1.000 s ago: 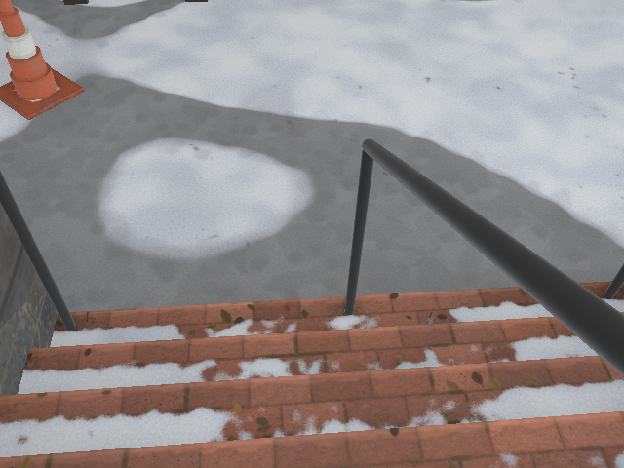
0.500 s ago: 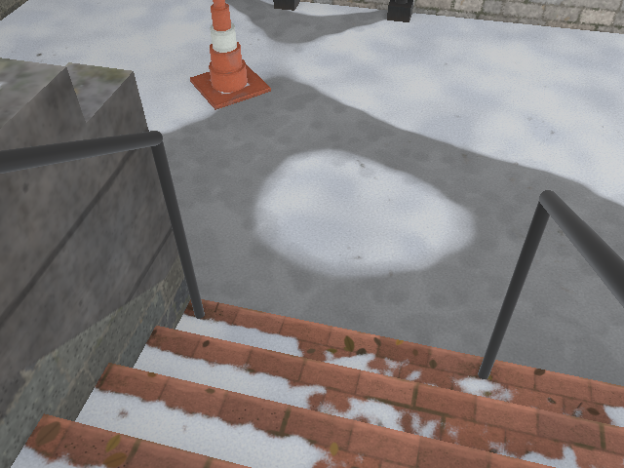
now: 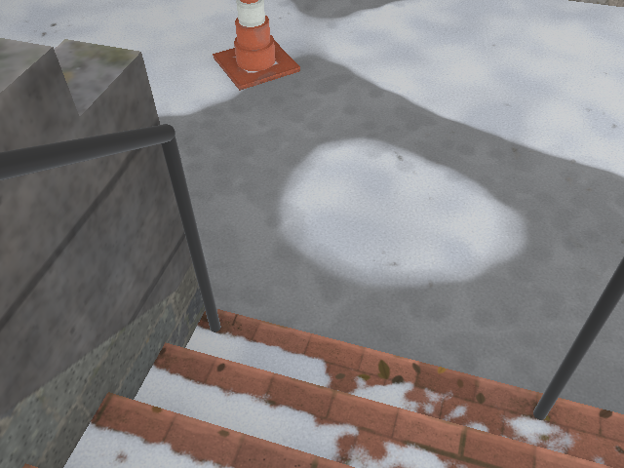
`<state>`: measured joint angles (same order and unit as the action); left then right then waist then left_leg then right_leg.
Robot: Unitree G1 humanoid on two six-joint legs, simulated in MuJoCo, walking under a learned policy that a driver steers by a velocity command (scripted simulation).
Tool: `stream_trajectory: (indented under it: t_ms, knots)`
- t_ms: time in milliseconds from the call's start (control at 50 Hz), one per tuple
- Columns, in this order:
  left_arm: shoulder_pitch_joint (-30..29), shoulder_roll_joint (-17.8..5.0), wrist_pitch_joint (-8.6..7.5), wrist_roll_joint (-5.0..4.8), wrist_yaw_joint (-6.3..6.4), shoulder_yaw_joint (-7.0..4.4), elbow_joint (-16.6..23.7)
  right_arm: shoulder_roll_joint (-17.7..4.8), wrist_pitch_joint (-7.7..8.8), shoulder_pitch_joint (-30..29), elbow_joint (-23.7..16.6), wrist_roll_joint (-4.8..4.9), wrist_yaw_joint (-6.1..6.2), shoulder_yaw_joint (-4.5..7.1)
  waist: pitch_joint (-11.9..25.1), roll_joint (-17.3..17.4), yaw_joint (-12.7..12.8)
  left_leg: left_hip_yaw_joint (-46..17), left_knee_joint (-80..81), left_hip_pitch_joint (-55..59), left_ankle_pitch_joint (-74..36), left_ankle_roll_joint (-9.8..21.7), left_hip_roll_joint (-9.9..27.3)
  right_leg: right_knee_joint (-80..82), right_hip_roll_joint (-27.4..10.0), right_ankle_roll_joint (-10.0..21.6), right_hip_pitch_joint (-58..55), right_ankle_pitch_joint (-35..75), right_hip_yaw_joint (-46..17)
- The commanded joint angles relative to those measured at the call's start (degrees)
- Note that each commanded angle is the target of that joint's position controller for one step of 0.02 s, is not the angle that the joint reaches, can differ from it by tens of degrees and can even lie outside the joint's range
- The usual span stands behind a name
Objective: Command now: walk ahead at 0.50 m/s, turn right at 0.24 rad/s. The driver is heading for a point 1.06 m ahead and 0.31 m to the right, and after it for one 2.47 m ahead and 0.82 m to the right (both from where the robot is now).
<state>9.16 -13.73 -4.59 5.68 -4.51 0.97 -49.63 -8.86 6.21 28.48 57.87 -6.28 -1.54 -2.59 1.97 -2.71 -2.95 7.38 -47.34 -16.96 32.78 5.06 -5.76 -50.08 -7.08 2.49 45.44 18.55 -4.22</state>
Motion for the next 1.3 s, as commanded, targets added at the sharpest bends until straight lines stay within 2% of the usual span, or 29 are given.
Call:
stream_trajectory:
  t_ms: [20, 120, 160, 200, 220, 240, 260, 300, 320, 380, 460, 580, 600, 620, 640, 680, 720, 760, 820, 900, 1000, 1060, 1100, 1120, 1140, 1160, 1200, 1240, 1300]
  knots:
    - [2.21, -2.62, 0.11, -0.06, -1.36, -0.17, 1.97, -6.55, 0.95, -3.60, -2.07, -0.95, -1.24, 0.14, -3.85, 4.83, 4.98, -9.99, 11.50, -25.08, -18.60, 8.93, 13.88, -1.00, 2.86, -0.01, -23.71, 5.06, 3.36]
    - [-5.01, -4.59, 0.07, 0.12, 0.06, -0.80, 3.65, -8.63, 1.00, 1.81, 0.32, 0.10, 1.40, 0.32, -8.99, 2.93, 1.23, -12.63, -2.87, -2.79, -25.90, 5.42, 17.47, 10.55, 4.69, -0.10, -17.27, -12.43, 7.12]
    - [15.17, -5.70, -0.23, -0.36, 0.16, -2.45, -3.66, -11.41, -0.14, -3.82, -0.13, -1.79, -0.89, 1.32, -6.96, 1.87, 10.42, -8.48, -19.56, -10.42, -38.07, 4.13, 17.81, 15.71, 6.66, 1.69, -41.51, -11.64, 9.63]
    - [39.12, -12.87, -0.55, 1.31, 0.84, -6.84, -12.74, -12.95, -1.51, -2.13, 0.35, -1.58, -4.44, 3.16, 1.85, -15.99, 17.48, -3.89, -70.68, -20.95, -6.30, -0.49, 4.83, 22.72, 2.79, 13.83, -65.74, 15.64, 4.78]
    - [38.42, -17.58, -1.58, -0.42, 0.90, -7.12, -11.41, -1.28, -0.45, 1.66, -2.77, -0.10, -5.81, 1.05, 10.42, -12.03, 10.13, -7.77, -78.50, -39.49, 9.31, -3.88, 1.30, 10.78, -5.67, 22.70, -80.75, 45.20, -11.65]
    - [37.97, -17.54, -1.90, 0.10, 0.72, -7.93, -12.26, -6.03, 0.17, -7.73, -8.64, 2.67, -5.76, 1.56, 8.57, -0.34, 13.85, -9.21, -78.66, -52.36, 8.89, -6.69, 1.21, 12.13, -10.30, 24.90, -83.17, 44.91, -19.86]
    - [31.11, -15.11, -2.17, -1.01, 0.17, -7.65, -10.10, -9.01, 0.56, -17.83, -15.46, 4.95, -4.30, 2.20, 2.70, -1.16, 14.42, -11.82, -73.10, -66.07, 6.92, -7.90, 3.79, 16.97, -14.93, 25.75, -77.67, 15.38, -28.18]
    - [13.65, 5.10, -2.01, 1.30, -0.20, -0.37, -7.99, -6.28, -0.34, -14.36, -11.91, 2.77, -1.15, 1.63, -9.24, 12.31, 1.93, -18.41, -44.75, -55.60, -16.25, -3.37, 14.76, 19.88, -10.40, 17.52, -38.85, -9.39, -20.10]
    - [4.05, 6.99, -2.45, 0.89, 0.41, 0.84, -4.12, -4.53, -1.01, -11.73, -8.75, 0.90, -0.29, 0.69, -11.52, 6.79, -1.65, -17.14, -28.56, -38.62, -26.98, -1.92, 17.75, 25.79, -5.17, 17.11, -16.01, -14.11, -15.38]
    - [11.06, -1.88, -3.75, -1.17, 1.45, 0.38, -6.30, -0.51, -1.77, -10.59, -6.72, 0.09, -2.19, -0.86, -1.64, 1.82, -1.70, -6.11, -25.89, -5.48, -46.39, -6.39, 11.50, 17.65, 4.69, 16.13, 7.88, -23.66, -8.65]
    - [23.47, -1.65, -4.17, -1.74, 3.97, 0.51, -6.69, -7.50, -1.15, -29.75, -12.88, 1.39, -0.48, -0.39, -1.76, 5.17, 9.52, -7.92, 13.68, -15.69, -58.03, -7.51, 10.75, 0.80, 8.81, 9.64, -12.90, -36.58, -9.39]
    - [20.24, -4.82, -1.00, -1.43, -0.73, -0.91, -4.81, -10.37, -1.71, -11.55, -9.94, 1.57, -1.02, 1.76, -3.17, 2.17, 1.26, -6.42, 32.89, 15.27, -52.32, -2.00, 9.34, -19.72, 10.89, 10.46, -16.08, -31.17, -19.74]
    - [15.70, -3.60, -1.39, 0.03, -2.57, -0.55, -1.96, -15.33, -0.38, 7.29, -6.06, 2.43, -0.44, 4.61, 3.83, 3.85, -6.74, -8.41, 23.02, 40.60, -54.61, 4.25, 13.49, -36.88, 11.31, 7.32, -1.23, -17.16, -16.46]
    - [27.87, 6.49, -2.13, -1.62, -3.56, 0.81, -3.65, -20.87, -0.22, 16.19, -3.25, 2.04, -1.53, 6.50, 18.76, 18.63, -1.61, -17.20, 3.54, 61.74, -97.41, 19.10, 27.78, -72.79, 18.46, 1.99, 15.31, -65.86, -4.83]
    - [30.55, 4.04, -1.81, -3.57, -3.30, 0.89, -1.59, -21.14, -0.95, 12.19, -5.39, 0.84, -3.06, 7.31, 21.13, 12.33, -0.93, -26.60, 4.73, 60.19, -106.87, 24.89, 35.56, -81.26, 16.10, 0.33, 27.45, -64.75, -3.85]
    - [15.95, 2.27, 0.62, -2.82, -0.27, 0.55, 3.91, -13.63, -2.16, 2.73, -5.46, -0.18, -1.87, 6.16, 5.95, 1.51, -2.45, -31.86, 16.00, 34.88, -54.47, 17.63, 37.37, -71.66, 6.01, -0.91, 36.57, -46.29, -7.03]
    - [21.63, 2.85, 2.13, -1.80, -0.28, 0.22, -2.35, 1.90, -1.85, -5.97, -5.44, -0.31, -0.90, 1.07, -5.11, -1.55, 8.15, -15.58, 22.66, -1.51, -40.06, 9.14, 23.31, -44.75, -0.60, 2.37, 16.03, -23.11, -7.43]
    - [17.77, 3.26, 1.44, -0.13, -3.59, -0.16, -4.75, 1.99, 0.66, -14.91, -7.91, 2.12, 0.77, 0.32, -7.13, 1.86, 7.67, -4.17, 25.84, -21.06, -30.18, 8.31, 16.42, -24.19, -0.49, 4.08, -0.49, -8.74, -0.86]
    - [13.29, 3.09, 0.13, -0.72, -5.64, -0.92, -5.12, -8.06, 1.00, -2.14, 0.21, -0.54, 1.13, 1.45, -3.91, 7.04, 5.97, -7.02, 20.03, -15.86, -33.07, 9.40, 19.26, -27.28, 2.07, 2.73, -3.68, -5.13, 1.07]
    - [-0.14, 1.19, -0.74, 0.08, -0.94, -0.05, -0.74, -1.96, 0.89, 13.35, 8.35, -0.06, 2.85, -0.57, -6.66, 6.01, -2.02, -20.47, 12.49, 24.78, -33.13, 10.02, 27.13, -2.18, -0.71, 0.71, 32.32, -1.83, -10.51]
    - [-5.87, 0.73, 2.40, -0.37, -2.15, 1.34, 1.34, -4.20, -0.60, 4.32, 5.15, -2.21, -0.31, -0.67, -10.90, 4.64, 1.76, -6.14, 15.26, -18.46, -13.28, 6.50, 19.51, 3.70, 2.37, 0.90, -18.45, 9.23, 4.19]
    - [-13.65, -1.19, 2.44, 0.48, -1.70, 1.29, 4.85, -8.99, 0.22, 8.25, 7.29, 0.62, 1.34, 1.28, -14.69, 3.28, -2.83, -9.95, 8.95, 2.10, -18.01, 6.04, 22.24, 20.17, 1.71, 0.36, -10.20, -4.85, 2.55]
    - [-15.67, -1.22, 1.57, -0.61, -1.30, 1.02, 4.32, -10.05, -1.01, 9.04, 7.67, 1.33, 1.99, 2.93, -12.80, 5.13, -4.50, -10.54, 4.06, 8.14, -26.67, 5.58, 20.85, 26.98, 3.40, 0.17, -15.03, -10.08, 5.33]
    - [-6.16, -1.94, 1.29, -8.50, 3.27, -1.17, -2.29, -9.08, -4.05, 8.86, 7.50, 5.57, 3.54, 4.08, -16.61, 3.45, -3.78, -4.96, -9.75, 8.60, -32.43, 4.29, 15.38, 33.32, 5.37, -0.21, -20.44, -1.67, 11.14]
    - [5.39, -2.01, 0.84, -8.02, 4.88, -1.24, -7.04, -5.77, -5.63, 13.59, 8.89, 5.66, 4.41, 3.56, -9.86, 0.97, -0.45, -4.94, -24.84, 3.88, -29.97, 3.48, 13.31, 38.93, 4.34, -0.61, -37.37, 8.17, 10.43]
    - [24.49, -8.93, 0.50, -0.29, 1.39, -4.11, -11.16, -4.05, -4.57, 16.91, 11.77, -3.82, -2.93, 1.44, 2.49, -1.78, 10.20, -7.08, -34.96, -15.56, -27.21, -0.63, 13.68, 30.56, -0.35, 6.37, -71.77, 12.81, 7.07]
    - [37.85, -14.95, 1.84, 1.37, -0.12, -6.82, -13.72, -4.35, -1.85, 10.02, 5.16, 3.17, -8.10, 3.36, 20.91, -8.70, 13.88, -7.71, -70.06, -36.71, 15.78, -2.94, 8.27, 9.65, -16.38, 18.86, -95.64, 40.00, -2.85]
    - [27.70, -7.78, 2.09, 0.62, 0.33, -5.64, -12.34, -5.66, 0.74, -3.80, -2.09, 4.99, -5.79, 3.22, 4.82, 2.42, 12.07, -11.28, -60.88, -48.49, 5.63, -0.27, 12.67, 21.66, -18.85, 15.92, -70.59, -3.82, -6.30]
    - [11.48, 3.25, -0.64, 1.05, 1.37, -1.54, -7.69, 1.29, -0.01, -6.00, -1.97, 1.65, -1.98, 2.30, -10.69, 2.51, 1.36, -15.69, -32.78, -30.11, -20.95, 3.55, 18.18, 29.64, -13.54, 13.35, -26.65, -11.49, 1.62]
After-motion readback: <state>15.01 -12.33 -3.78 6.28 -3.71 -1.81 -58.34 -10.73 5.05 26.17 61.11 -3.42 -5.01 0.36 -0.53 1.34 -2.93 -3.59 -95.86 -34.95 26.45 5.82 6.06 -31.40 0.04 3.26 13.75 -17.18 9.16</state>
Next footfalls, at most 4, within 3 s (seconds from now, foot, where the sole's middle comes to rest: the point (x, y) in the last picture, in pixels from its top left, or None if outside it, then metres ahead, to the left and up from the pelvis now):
0.18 right None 0.20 -0.12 -0.90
0.60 left None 0.53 0.02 -1.07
1.16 right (440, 459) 0.70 -0.36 -1.24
1.62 left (381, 378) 1.06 -0.24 -1.41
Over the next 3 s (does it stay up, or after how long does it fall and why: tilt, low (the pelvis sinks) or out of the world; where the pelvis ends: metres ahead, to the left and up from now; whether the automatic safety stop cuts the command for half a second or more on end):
stays up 1.27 -0.56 -0.81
